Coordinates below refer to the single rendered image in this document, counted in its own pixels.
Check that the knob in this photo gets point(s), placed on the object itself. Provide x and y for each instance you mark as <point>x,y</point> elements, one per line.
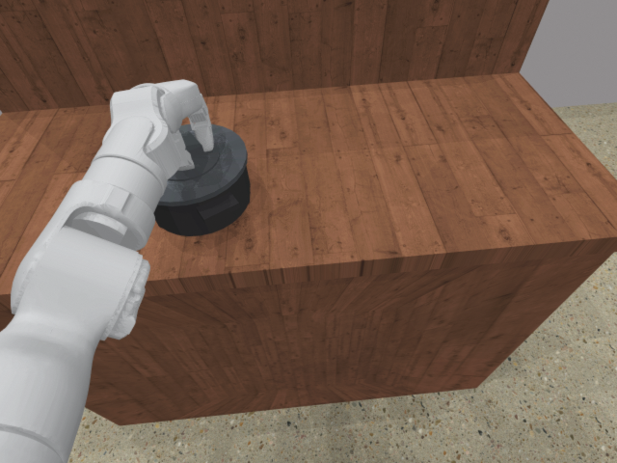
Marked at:
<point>192,145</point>

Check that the lid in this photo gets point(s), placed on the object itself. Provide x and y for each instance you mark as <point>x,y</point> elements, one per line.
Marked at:
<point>215,171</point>

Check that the pot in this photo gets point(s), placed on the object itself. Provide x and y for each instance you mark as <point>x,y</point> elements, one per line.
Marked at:
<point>208,216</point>

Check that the robot left hand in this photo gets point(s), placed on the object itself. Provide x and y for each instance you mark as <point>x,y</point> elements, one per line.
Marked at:
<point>194,107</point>

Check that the left robot upper arm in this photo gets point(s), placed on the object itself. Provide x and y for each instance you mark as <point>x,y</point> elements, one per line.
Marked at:
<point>84,290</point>

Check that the robot left forearm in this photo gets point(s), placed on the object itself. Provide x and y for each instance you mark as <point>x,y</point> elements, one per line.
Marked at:
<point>116,198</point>

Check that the table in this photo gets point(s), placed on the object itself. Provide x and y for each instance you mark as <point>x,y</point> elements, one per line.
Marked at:
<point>417,210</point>

